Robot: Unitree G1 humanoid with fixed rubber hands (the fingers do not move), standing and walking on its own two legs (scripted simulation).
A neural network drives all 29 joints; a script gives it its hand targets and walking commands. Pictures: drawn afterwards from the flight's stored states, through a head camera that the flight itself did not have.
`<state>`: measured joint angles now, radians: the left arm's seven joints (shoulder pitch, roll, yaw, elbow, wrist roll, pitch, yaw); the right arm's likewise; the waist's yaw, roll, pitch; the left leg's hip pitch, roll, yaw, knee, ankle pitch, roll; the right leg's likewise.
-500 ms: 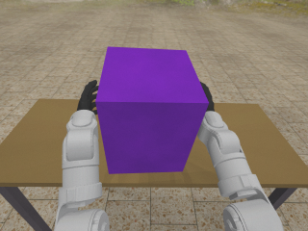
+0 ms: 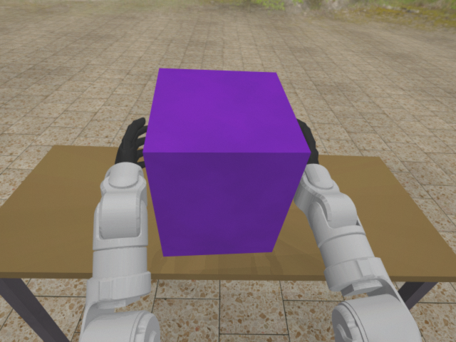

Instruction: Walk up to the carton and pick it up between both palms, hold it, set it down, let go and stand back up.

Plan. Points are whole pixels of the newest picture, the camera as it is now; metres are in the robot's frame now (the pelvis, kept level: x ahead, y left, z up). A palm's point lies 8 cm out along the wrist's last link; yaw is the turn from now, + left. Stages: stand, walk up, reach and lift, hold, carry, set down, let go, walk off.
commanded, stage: hold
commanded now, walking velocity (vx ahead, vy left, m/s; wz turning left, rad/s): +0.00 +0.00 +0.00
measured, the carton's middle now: (219, 165) +0.38 +0.00 +0.18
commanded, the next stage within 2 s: none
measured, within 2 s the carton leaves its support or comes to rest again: neither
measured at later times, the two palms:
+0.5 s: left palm (129, 167) +0.36 +0.15 +0.20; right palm (302, 168) +0.35 -0.14 +0.19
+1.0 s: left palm (127, 169) +0.36 +0.15 +0.20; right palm (300, 166) +0.36 -0.14 +0.19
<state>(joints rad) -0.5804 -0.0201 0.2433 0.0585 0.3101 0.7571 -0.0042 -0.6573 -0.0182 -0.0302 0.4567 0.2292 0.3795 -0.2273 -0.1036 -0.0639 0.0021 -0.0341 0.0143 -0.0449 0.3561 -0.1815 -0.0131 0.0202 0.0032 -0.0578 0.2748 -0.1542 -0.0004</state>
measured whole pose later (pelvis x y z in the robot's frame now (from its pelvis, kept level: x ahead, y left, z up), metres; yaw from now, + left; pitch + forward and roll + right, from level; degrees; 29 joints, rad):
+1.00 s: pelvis +0.00 +0.00 +0.00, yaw +0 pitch -8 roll -1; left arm -0.59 -0.02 0.25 0.09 0.30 0.75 0.00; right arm -0.67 -0.03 -0.02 0.47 0.24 0.39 -0.23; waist -0.09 -0.05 0.01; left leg -0.05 0.01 -0.04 0.37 -0.18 -0.01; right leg 0.01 0.00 -0.05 0.28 -0.15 0.00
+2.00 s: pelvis +0.00 +0.00 +0.00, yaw +0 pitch -8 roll -1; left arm -0.61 -0.02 0.26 0.13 0.30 0.74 0.00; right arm -0.70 -0.03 -0.03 0.50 0.23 0.39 -0.23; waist -0.09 -0.05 0.00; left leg -0.05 0.01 -0.04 0.36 -0.18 -0.01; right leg 0.00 0.00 -0.04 0.28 -0.15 0.00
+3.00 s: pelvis +0.00 +0.00 +0.00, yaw +0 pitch -8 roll -1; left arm -0.61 -0.02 0.26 0.13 0.30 0.74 0.00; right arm -0.70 -0.03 -0.03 0.50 0.23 0.39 -0.23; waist -0.09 -0.05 0.00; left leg -0.05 0.01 -0.05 0.36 -0.18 -0.01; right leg 0.00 0.01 -0.04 0.28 -0.15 0.00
